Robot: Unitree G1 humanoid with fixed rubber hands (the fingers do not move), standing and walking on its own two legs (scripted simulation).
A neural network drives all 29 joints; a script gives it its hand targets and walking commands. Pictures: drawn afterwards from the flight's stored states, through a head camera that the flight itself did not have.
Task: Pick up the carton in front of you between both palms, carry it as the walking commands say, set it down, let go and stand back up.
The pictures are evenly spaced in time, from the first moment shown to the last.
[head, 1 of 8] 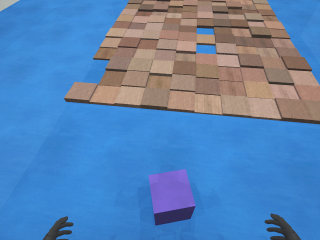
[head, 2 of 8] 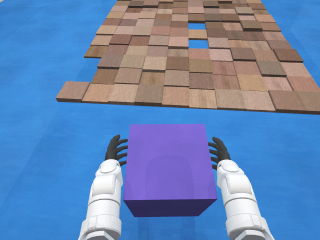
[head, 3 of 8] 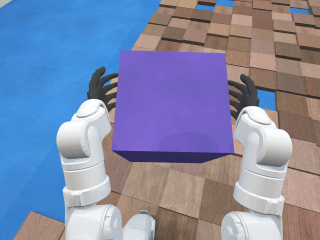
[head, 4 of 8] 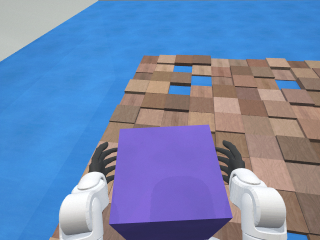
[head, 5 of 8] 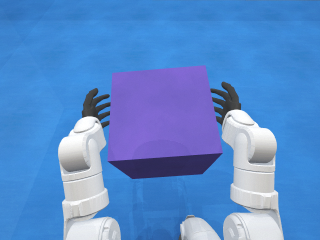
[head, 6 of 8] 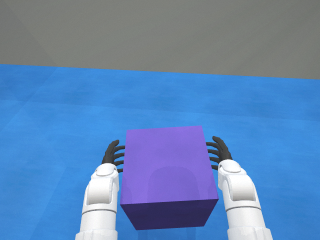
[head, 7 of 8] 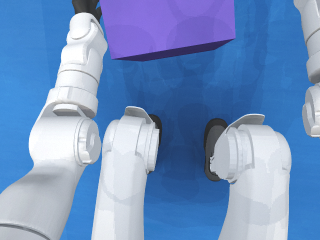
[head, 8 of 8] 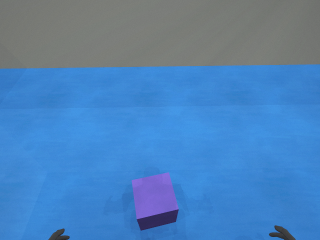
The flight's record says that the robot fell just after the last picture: no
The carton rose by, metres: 0.77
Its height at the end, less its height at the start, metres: +0.00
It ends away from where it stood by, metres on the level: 6.58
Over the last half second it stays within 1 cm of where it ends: yes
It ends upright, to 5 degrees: yes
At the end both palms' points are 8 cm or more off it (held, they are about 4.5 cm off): yes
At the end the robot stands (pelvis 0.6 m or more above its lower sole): yes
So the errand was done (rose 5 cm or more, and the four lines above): yes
